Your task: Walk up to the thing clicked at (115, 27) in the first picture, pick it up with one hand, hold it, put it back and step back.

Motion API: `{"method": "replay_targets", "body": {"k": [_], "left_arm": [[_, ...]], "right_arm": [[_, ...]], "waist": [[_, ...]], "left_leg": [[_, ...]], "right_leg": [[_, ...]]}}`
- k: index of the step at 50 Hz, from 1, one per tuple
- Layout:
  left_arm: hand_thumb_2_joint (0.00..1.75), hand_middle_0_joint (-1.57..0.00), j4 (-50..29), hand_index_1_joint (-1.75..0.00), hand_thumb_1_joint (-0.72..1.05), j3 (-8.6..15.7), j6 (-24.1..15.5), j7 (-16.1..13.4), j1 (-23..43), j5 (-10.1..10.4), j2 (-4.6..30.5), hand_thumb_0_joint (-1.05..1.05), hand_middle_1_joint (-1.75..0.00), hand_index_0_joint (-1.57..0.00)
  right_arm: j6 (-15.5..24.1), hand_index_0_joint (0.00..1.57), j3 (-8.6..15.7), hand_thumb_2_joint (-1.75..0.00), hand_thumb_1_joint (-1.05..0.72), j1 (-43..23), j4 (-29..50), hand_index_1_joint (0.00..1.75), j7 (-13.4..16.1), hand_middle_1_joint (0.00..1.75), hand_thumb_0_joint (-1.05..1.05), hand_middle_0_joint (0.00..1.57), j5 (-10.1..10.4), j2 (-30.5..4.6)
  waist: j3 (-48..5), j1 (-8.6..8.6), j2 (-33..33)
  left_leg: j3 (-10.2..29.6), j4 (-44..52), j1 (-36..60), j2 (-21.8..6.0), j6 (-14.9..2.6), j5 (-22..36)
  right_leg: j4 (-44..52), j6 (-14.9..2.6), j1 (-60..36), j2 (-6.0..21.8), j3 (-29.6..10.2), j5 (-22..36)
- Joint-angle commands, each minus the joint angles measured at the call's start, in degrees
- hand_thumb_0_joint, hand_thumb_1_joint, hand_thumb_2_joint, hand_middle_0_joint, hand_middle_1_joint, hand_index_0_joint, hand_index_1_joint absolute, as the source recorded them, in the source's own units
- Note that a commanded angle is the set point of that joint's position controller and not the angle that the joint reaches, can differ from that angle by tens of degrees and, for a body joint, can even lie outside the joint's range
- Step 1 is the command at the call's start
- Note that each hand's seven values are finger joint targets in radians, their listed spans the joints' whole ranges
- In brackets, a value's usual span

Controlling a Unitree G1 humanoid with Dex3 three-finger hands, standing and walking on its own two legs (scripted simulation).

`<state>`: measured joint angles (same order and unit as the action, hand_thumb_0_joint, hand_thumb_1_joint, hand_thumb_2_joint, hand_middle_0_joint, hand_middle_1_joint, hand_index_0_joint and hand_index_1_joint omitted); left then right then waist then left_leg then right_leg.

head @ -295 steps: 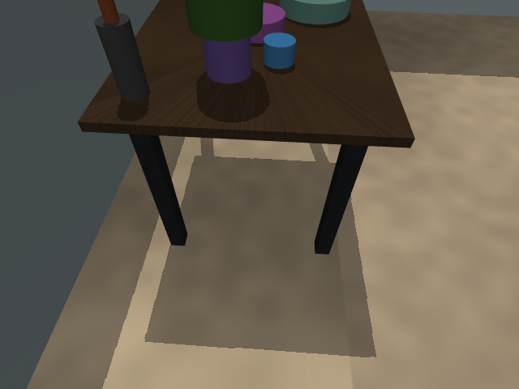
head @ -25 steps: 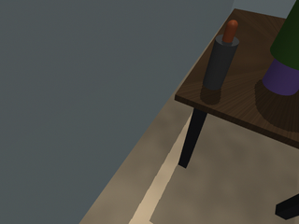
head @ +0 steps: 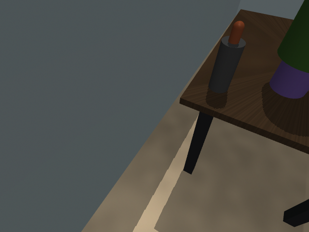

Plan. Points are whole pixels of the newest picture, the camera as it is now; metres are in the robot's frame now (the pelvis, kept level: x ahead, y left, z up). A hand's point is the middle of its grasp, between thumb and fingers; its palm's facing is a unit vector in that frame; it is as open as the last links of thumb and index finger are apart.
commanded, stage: stand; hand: left
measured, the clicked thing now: (227, 58) +0.65 -0.25 +0.09
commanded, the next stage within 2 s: walk up in 0.48 s
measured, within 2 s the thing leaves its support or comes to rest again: neither
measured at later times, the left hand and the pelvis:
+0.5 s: hand out of the picture +0.07 +0.26 -0.16, palm faces -0.02 -0.94 -0.34, open 7.4 cm; pelvis +0.00 +0.00 +0.00, yaw -1 degrees
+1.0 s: hand out of the picture +0.14 +0.13 -0.17, palm faces -0.28 -0.91 -0.31, open 7.4 cm; pelvis +0.02 -0.11 -0.03, yaw -17 degrees
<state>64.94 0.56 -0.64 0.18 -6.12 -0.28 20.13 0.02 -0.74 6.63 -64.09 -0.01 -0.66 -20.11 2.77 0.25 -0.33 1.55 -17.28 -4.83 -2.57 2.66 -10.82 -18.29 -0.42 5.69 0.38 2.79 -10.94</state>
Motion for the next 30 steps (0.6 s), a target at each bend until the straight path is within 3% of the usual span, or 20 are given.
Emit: {"method": "replay_targets", "body": {"k": [1, 7, 13, 23, 24, 25, 26, 27, 28, 30], "left_arm": [[0.9, -0.2, -3.1, -0.3, 0.9, 2.1, -1.2, -0.6, 1.8, -0.2, 12.4, 0.0, -0.3, -0.2], [0.9, -0.2, -3.0, -0.3, 0.9, 2.1, -1.2, -0.6, 2.1, -0.1, 12.6, 0.0, -0.3, -0.2], [0.9, -0.2, -3.3, -0.3, 0.9, 2.1, -1.3, -0.6, 2.0, -0.2, 12.4, 0.0, -0.3, -0.2], [0.9, -0.2, -3.1, -0.3, 0.9, 2.1, -1.2, -0.5, 1.7, 0.0, 12.7, 0.0, -0.3, -0.2], [0.9, -0.2, -10.7, -0.3, 0.9, 7.2, 1.6, 1.9, 1.0, -2.8, 18.5, 0.0, -0.3, -0.2], [0.9, -0.2, -12.4, -0.3, 0.9, 6.9, 2.5, 2.6, 3.4, -2.7, 16.3, 0.0, -0.3, -0.2], [0.9, -0.2, -15.2, -0.3, 0.9, 7.1, 3.6, 3.5, 7.0, -3.3, 14.6, 0.0, -0.3, -0.2], [0.9, -0.2, -16.9, -0.3, 0.9, 7.5, 4.8, 3.9, 6.5, -3.6, 13.8, 0.0, -0.3, -0.2], [0.9, -0.2, -17.4, -0.3, 0.9, 7.8, 5.1, 4.4, 3.6, -2.9, 14.0, 0.0, -0.3, -0.2], [0.9, -0.2, -18.1, -0.3, 0.9, 8.1, 5.0, 5.7, 0.5, -2.2, 13.6, 0.0, -0.3, -0.2]], "right_arm": [[1.5, 0.2, 2.4, -0.9, -0.9, -1.7, 3.1, 0.3, 0.7, 0.3, 0.0, 0.2, 0.1, -12.2], [1.4, 0.2, 2.5, -0.9, -0.9, -1.3, 2.9, 0.3, 0.6, 0.3, 0.0, 0.2, 0.0, -12.2], [1.5, 0.2, 2.6, -0.9, -0.9, -1.5, 3.1, 0.3, 0.6, 0.3, 0.0, 0.2, 0.0, -12.5], [1.6, 0.2, 2.4, -0.9, -0.9, -0.7, 2.8, 0.3, 0.7, 0.3, 0.0, 0.2, 0.1, -12.1], [2.6, 0.2, 7.8, -0.9, -0.9, 3.7, 6.0, 0.3, 2.4, 0.3, 0.0, 0.2, -0.9, -20.0], [2.8, 0.2, 8.8, -0.9, -0.9, 9.9, 5.1, 0.3, 3.3, 0.3, 0.0, 0.2, -0.9, -21.4], [3.1, 0.2, 10.2, -0.9, -0.9, 12.8, 6.0, 0.3, 3.9, 0.3, 0.0, 0.2, -0.8, -22.9], [3.6, 0.2, 11.0, -0.9, -0.9, 10.6, 8.2, 0.3, 4.3, 0.3, 0.0, 0.2, -0.9, -24.2], [4.0, 0.2, 11.1, -0.9, -0.9, 7.0, 10.5, 0.3, 4.5, 0.3, 0.0, 0.2, -0.9, -23.5], [4.4, 0.2, 10.5, -0.9, -0.9, 4.2, 12.5, 0.3, 4.4, 0.3, 0.0, 0.2, -1.7, -20.4]], "waist": [[-4.7, -0.2, -0.8], [-3.5, -0.39, -0.4], [-4.8, -0.1, -0.8], [-3.6, -0.26, -0.2], [-1.6, -2.27, 6.3], [-2.8, -4.67, 0.7], [-0.8, -6.69, -6.1], [-0.7, -5.13, -4.3], [-1.2, -2.16, -3.3], [0.3, 0.17, -5.0]], "left_leg": [[3.0, 1.5, -0.2, -5.1, -3.19, 9.8], [3.0, 1.9, -1.2, -4.8, -3.17, 6.8], [3.2, 1.5, -0.7, -5.1, -3.28, 9.8], [3.1, 2.2, -0.9, -4.9, -3.23, 9.3], [1.4, -5.3, 8.1, -5.3, -6.73, 4.5], [5.8, -3.8, 14.5, -11.2, -9.81, 4.3], [13.3, 1.5, 11.3, -22.3, -15.85, 7.8], [16.0, 3.4, 5.1, -29.4, -19.27, 9.0], [14.2, 3.4, 2.8, -29.0, -19.18, 8.6], [5.5, 0.7, 1.9, -22.7, -15.64, 5.3]], "right_leg": [[2.6, -0.78, -1.2, 7.5, -5.9, 10.7], [3.5, -0.63, -0.6, 7.4, -6.4, 7.2], [2.6, -0.83, -1.9, 7.5, -6.0, 10.5], [2.6, -0.75, -1.2, 7.5, -6.2, 9.5], [-6.8, -2.38, 12.9, 3.4, -8.2, 8.6], [-15.1, -1.41, 22.1, 1.6, -4.9, 0.2], [-29.2, -0.07, 27.7, 1.0, -4.3, -17.5], [-38.6, 0.43, 27.7, 4.4, -9.3, -19.0], [-42.3, -0.02, 26.4, 6.3, -12.5, -16.9], [-38.0, -0.06, 25.9, 8.3, -13.4, -13.8]]}}
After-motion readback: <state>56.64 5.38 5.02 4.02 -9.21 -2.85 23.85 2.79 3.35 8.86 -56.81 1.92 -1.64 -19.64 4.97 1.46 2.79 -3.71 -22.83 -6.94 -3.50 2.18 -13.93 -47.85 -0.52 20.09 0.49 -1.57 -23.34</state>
